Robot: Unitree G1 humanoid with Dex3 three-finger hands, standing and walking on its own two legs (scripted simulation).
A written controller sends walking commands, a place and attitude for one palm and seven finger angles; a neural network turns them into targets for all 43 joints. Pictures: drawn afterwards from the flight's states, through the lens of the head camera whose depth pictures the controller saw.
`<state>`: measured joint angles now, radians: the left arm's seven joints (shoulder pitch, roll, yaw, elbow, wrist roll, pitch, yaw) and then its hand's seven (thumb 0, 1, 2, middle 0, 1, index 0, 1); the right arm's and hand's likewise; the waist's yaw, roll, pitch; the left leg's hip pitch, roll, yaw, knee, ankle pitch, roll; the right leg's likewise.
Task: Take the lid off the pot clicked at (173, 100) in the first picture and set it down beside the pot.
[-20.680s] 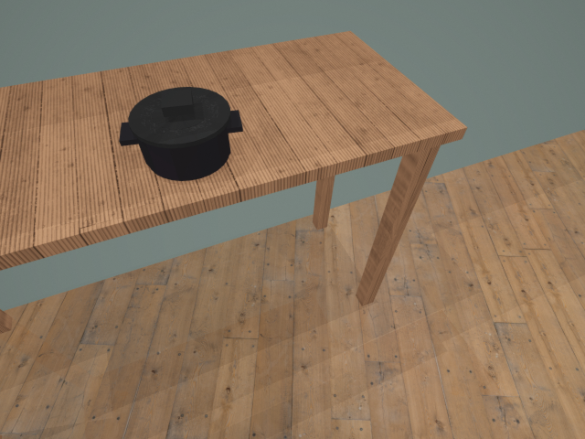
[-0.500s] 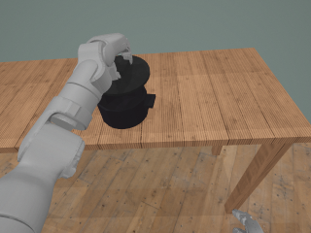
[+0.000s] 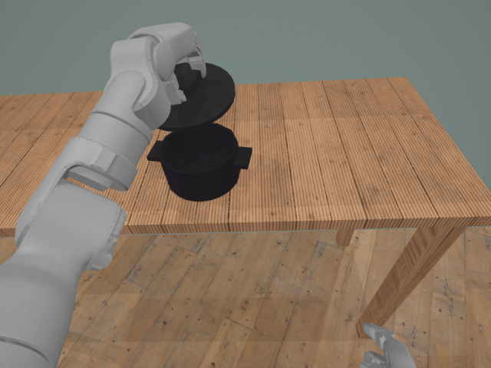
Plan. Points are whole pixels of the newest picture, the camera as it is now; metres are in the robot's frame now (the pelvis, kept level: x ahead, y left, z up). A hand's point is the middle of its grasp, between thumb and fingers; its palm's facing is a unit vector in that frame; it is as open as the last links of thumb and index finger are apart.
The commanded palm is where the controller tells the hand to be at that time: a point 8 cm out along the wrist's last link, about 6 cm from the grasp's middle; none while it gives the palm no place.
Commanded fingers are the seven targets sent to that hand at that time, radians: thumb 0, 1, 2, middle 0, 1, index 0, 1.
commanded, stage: lift the lid straight up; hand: left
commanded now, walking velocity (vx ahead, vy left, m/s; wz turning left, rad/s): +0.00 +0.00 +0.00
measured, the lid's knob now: (182, 82) +0.49 +0.12 +0.25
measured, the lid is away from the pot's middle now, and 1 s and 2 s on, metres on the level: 0.01 0.05 0.17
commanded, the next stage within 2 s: move the lid sideways beside the pot in 0.62 s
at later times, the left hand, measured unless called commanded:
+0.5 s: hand (172, 53) +0.46 +0.11 +0.30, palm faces -0.10 -0.08 -0.99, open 8.3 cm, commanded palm +0.44 +0.12 +0.36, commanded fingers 0.00 0.57 1.10 -0.77 -0.98 -0.76 -0.92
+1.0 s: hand (147, 57) +0.47 +0.15 +0.29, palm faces -0.11 -0.11 -0.99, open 8.3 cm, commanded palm +0.44 +0.16 +0.36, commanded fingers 0.00 0.57 1.10 -0.77 -0.98 -0.76 -0.92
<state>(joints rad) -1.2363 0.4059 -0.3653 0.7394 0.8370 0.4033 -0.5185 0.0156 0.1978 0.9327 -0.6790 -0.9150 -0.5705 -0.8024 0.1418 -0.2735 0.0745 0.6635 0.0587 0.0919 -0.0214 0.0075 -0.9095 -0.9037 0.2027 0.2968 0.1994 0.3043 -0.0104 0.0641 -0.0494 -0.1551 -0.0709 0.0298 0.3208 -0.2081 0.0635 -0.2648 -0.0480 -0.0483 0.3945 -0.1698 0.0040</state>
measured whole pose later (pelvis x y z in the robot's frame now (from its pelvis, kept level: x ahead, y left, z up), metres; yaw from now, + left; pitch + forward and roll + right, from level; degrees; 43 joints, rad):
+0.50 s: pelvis +0.00 +0.00 +0.00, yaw +0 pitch +3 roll +1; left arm -1.34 0.41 -0.35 0.76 0.85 0.43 -0.54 0.02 0.20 0.93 -0.69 -0.92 -0.57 -0.80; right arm 0.16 -0.28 0.08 0.66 0.06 0.09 -0.02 0.01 -0.91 -0.90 0.20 0.30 0.20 0.30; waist -0.01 0.07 -0.06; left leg -0.16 -0.07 0.03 0.31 -0.20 0.07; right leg -0.27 -0.05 -0.05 0.38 -0.17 0.01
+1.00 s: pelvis +0.01 +0.00 +0.00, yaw -1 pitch +4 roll +0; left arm -1.30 0.50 -0.29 0.76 0.90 0.43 -0.56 0.01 0.20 0.93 -0.69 -0.92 -0.57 -0.80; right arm 0.15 -0.29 0.08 0.63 0.06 0.13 -0.02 0.01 -0.91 -0.90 0.20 0.30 0.20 0.30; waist -0.02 0.06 -0.06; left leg -0.18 -0.06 0.04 0.32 -0.22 0.06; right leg -0.29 -0.04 -0.04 0.38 -0.17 0.00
